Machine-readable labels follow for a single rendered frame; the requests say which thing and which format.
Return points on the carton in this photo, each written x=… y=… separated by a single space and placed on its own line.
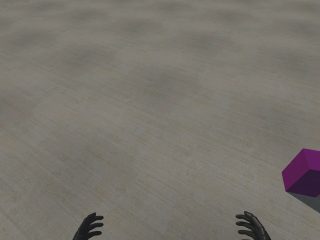
x=302 y=175

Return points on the robot left hand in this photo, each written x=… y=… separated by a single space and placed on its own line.
x=83 y=231

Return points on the robot right hand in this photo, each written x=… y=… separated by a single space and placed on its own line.
x=258 y=231

